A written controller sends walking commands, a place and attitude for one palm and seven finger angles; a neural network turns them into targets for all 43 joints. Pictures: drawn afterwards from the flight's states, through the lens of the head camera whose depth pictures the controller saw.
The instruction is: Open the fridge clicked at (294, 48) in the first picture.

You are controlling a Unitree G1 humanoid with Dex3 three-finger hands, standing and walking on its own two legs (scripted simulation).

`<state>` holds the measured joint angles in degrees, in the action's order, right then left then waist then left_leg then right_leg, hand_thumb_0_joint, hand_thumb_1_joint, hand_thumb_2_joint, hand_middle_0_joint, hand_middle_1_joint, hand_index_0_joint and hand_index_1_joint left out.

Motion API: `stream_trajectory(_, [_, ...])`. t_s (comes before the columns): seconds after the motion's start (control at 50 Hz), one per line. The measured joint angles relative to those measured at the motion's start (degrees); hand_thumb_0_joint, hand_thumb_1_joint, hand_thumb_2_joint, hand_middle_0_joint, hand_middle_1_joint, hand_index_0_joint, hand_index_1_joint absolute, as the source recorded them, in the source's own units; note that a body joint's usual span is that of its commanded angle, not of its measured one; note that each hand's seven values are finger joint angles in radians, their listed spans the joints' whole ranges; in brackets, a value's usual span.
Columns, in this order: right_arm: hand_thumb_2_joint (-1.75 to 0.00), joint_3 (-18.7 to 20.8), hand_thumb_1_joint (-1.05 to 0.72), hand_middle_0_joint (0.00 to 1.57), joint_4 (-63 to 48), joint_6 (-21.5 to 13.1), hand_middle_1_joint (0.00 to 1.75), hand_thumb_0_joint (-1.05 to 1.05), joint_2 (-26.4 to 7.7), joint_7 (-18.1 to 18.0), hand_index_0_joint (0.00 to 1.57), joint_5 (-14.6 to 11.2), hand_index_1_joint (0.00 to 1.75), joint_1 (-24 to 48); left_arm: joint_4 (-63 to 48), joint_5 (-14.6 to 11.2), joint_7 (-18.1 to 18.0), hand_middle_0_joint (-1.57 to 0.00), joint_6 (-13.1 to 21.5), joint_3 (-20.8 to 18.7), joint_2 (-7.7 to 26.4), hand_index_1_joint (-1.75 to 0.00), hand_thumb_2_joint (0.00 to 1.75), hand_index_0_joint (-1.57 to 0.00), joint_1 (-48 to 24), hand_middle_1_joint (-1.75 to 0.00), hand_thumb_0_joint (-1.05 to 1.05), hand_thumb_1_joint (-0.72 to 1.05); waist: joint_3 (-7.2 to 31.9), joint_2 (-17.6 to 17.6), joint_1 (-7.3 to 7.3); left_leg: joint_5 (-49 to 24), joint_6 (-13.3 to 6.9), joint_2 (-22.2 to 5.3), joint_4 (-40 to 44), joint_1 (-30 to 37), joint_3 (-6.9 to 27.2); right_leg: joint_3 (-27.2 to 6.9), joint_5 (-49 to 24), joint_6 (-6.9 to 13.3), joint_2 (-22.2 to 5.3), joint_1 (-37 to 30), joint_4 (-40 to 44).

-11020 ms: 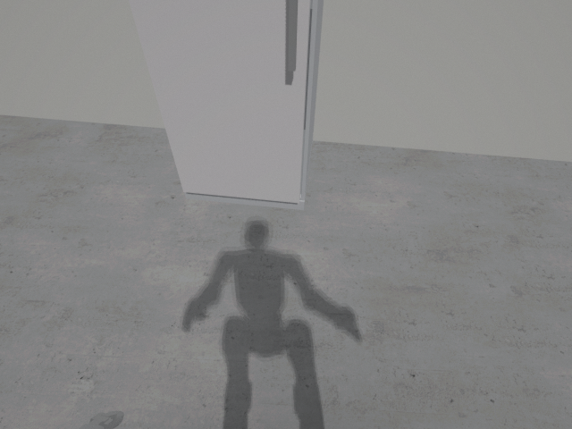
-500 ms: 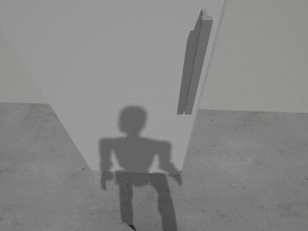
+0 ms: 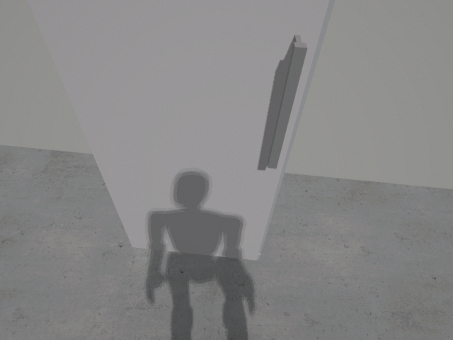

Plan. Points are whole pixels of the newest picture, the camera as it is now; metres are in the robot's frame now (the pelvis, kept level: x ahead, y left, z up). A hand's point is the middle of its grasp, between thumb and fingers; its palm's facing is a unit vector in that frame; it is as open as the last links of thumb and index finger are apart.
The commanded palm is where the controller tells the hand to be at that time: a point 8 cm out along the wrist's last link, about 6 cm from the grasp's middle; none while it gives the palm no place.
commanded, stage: come to a stop and stand still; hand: right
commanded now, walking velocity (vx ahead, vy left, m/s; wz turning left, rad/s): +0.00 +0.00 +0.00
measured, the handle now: (283, 110) +0.56 -0.08 +0.13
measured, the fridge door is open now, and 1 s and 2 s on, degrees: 0 0 0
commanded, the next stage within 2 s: look again from close up in 0.52 s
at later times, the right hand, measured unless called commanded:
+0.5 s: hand out of the picture -0.07 -0.14 -0.18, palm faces +0.06 +0.99 -0.15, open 7.4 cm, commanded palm none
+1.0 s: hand out of the picture +0.00 -0.21 -0.18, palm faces +0.04 +0.97 -0.22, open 7.4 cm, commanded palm none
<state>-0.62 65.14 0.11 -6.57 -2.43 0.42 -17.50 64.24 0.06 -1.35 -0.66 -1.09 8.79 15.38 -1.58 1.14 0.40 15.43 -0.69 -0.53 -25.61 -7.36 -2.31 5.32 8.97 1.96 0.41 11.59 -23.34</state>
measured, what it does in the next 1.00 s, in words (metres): stands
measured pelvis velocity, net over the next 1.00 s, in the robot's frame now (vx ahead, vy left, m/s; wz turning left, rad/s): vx -0.01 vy -0.03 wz -0.01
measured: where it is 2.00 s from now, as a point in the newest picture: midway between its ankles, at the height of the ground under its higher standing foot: outside the picture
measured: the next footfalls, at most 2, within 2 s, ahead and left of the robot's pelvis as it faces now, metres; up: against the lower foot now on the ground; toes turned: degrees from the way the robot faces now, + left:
none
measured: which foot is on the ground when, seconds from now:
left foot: down 0.00-1.00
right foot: down 0.00-1.00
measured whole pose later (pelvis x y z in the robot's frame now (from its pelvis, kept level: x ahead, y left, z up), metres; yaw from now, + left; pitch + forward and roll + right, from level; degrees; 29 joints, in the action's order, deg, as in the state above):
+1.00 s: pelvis -0.01 -0.03 -0.01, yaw -1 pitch -1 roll +0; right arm 0.3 58.8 -1.1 -10.2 -2.3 1.4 -18.6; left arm 59.7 0.8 -0.6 0.7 -0.3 10.1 16.7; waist 0.6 0.3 0.1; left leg 15.7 0.6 -2.0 -28.8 -12.1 -2.3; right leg 4.8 9.5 4.4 2.1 16.8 -27.0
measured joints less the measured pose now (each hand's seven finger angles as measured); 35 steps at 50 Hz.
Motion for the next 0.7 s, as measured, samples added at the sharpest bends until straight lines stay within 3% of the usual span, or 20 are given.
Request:
stream_trajectory(0.18, [-0.90,0.1,-0.91,0.20,-0.1,0.3,0.30,0.01,0.5,-0.1,0.20,0.2,0.30,-0.2,2.2,0.3,0.1,-0.20,-0.5,0.5,-2.2,-0.30,0.90,-0.20,3.5,-0.30,0.01,0.91,0.2,-1.3,0.35,-1.6,-0.7,0.9,0.3,-0.9,-0.6,-0.6,-1.6,-0.5,-0.9,1.1,0.2])
stream_trajectory(0.52, [-0.90,0.7,-0.90,0.20,0.5,0.1,0.30,0.00,0.6,-0.2,0.20,0.2,0.30,-3.1,2.3,0.4,-0.3,-0.20,-0.2,0.2,-3.5,-0.30,0.90,-0.20,5.3,-0.29,0.01,0.91,0.2,-1.2,0.08,-2.1,-0.7,1.1,-0.4,-3.1,-1.3,-1.4,-2.0,-0.4,-1.0,3.8,-1.2])
stream_trajectory(0.58, [-0.90,0.0,-0.90,0.20,-0.8,-1.0,0.30,0.00,1.0,-0.7,0.20,0.8,0.30,-3.7,0.1,0.7,0.6,-0.20,-0.6,0.4,-2.7,-0.30,0.90,-0.20,4.4,-0.30,0.01,0.91,0.0,0.0,0.13,-2.0,-0.8,1.9,-0.9,-4.0,-1.8,-2.4,2.9,-1.2,-1.7,7.1,-6.8])
stream_trajectory(0.7, [-0.90,0.1,-0.90,0.20,-2.1,-1.5,0.30,0.00,0.4,-0.5,0.20,0.6,0.30,-3.5,-3.2,1.1,0.7,-0.20,0.8,0.8,-1.5,-0.30,0.90,-0.20,4.3,-0.29,0.01,0.91,1.7,1.0,0.90,1.2,0.0,0.8,-5.5,-4.7,-1.7,-2.4,2.9,1.2,-0.7,7.4,-10.0])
